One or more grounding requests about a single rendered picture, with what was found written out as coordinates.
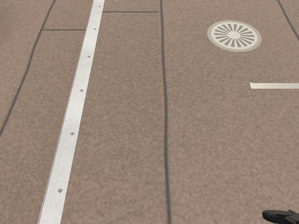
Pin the robot right hand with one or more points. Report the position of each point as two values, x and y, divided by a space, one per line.
281 217

